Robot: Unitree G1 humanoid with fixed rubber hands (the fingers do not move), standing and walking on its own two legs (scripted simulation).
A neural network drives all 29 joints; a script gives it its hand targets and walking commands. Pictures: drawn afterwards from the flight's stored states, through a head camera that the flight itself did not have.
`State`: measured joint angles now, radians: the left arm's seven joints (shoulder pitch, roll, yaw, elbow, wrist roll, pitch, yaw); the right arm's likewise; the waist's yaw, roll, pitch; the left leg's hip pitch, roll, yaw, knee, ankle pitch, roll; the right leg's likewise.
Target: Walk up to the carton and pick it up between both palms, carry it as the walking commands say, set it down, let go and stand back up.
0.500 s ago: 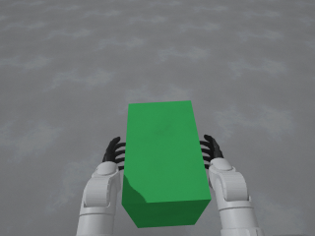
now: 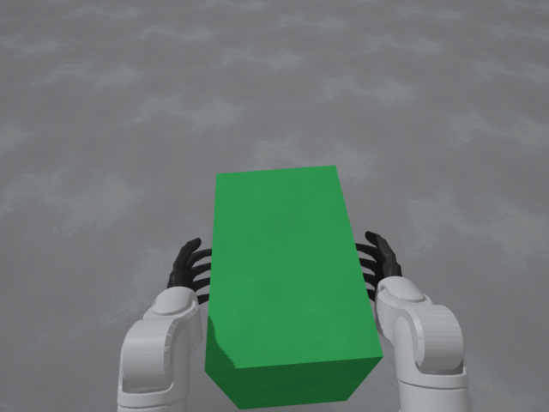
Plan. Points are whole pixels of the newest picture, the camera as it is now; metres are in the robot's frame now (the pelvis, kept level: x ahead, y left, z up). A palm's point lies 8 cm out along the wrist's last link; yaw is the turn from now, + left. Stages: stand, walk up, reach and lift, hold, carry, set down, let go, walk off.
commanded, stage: carry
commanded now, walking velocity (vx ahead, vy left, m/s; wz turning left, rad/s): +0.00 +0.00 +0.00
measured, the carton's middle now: (285, 293) +0.29 +0.00 +0.00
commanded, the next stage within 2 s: none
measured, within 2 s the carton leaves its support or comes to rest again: neither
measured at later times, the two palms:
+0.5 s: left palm (192, 291) +0.26 +0.12 +0.08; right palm (397, 292) +0.25 -0.14 +0.08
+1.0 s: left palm (199, 285) +0.27 +0.12 +0.07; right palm (395, 286) +0.27 -0.15 +0.07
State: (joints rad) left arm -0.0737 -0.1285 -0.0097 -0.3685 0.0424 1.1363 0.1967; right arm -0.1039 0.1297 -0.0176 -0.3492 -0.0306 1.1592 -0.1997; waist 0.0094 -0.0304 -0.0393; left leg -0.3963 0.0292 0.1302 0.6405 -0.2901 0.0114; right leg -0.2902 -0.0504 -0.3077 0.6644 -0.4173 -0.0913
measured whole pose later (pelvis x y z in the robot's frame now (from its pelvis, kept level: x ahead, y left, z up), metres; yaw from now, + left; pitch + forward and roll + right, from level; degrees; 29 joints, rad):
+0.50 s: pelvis -0.02 +0.00 +0.02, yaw +0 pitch +2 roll +0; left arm -0.17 -0.14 0.04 -0.08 0.08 0.98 0.15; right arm -0.17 0.14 -0.07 -0.09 -0.09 1.00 -0.16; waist -0.01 0.01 -0.10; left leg -0.36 0.04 0.12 0.50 -0.17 0.02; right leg -0.26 -0.01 -0.22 0.50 -0.29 -0.07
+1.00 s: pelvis -0.01 -0.01 +0.01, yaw -1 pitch +2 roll +0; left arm -0.17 -0.14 0.05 -0.01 0.12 0.90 0.13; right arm -0.17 0.14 -0.07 -0.02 -0.13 0.92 -0.14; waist 0.00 0.01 -0.08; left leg -0.35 0.05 0.13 0.52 -0.20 0.01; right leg -0.25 0.00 -0.21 0.51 -0.31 -0.08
